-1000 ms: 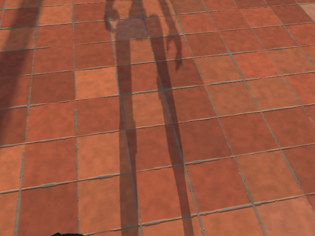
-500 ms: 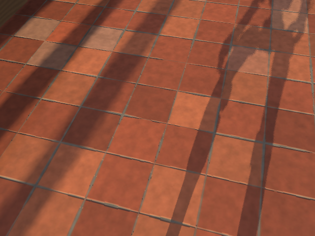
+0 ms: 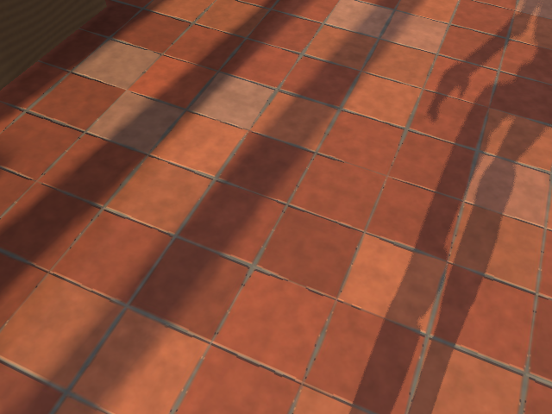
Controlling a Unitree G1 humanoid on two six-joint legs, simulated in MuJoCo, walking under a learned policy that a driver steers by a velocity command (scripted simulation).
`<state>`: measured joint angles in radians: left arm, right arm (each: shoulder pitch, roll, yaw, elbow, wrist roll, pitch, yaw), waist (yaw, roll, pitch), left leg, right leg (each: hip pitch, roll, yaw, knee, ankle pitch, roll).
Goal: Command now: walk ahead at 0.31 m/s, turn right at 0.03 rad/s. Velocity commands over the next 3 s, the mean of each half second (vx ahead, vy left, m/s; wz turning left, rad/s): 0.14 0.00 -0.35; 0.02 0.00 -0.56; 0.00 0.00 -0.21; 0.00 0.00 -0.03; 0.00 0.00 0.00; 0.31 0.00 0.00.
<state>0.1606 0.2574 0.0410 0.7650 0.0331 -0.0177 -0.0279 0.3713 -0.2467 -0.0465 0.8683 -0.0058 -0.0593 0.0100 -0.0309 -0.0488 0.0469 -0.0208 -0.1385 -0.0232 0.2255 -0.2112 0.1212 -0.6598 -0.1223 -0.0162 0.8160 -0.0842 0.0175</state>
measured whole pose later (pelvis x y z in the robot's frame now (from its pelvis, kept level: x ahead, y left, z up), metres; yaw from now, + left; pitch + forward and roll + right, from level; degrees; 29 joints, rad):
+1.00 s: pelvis +0.17 +0.02 +0.00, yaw -32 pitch +0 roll -1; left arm 0.21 0.32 0.09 0.76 0.01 0.09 -0.04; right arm 0.22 -0.25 -0.02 0.71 -0.03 0.01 -0.04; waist 0.00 -0.04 0.05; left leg -0.19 0.02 0.08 0.42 -0.24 0.04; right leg -0.43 0.04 0.05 1.00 -0.43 0.06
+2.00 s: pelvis +0.15 +0.03 +0.00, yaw -37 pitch -2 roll +0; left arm 0.26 0.21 0.00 1.11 0.01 0.01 0.03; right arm 0.24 -0.20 0.00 1.07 -0.01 0.00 -0.03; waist 0.01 -0.01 0.03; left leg -0.13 -0.03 0.00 0.38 -0.21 0.03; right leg -0.14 0.02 0.03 0.37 -0.19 0.00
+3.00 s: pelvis +0.24 -0.08 +0.00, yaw -37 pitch +1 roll +1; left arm 0.51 0.14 0.01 1.13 0.02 -0.09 0.01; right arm 0.19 -0.21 -0.05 1.02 -0.04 -0.05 0.03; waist 0.02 0.03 -0.01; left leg -0.56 0.05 0.04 1.02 -0.21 0.06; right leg 0.00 0.06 -0.05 0.24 -0.26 -0.08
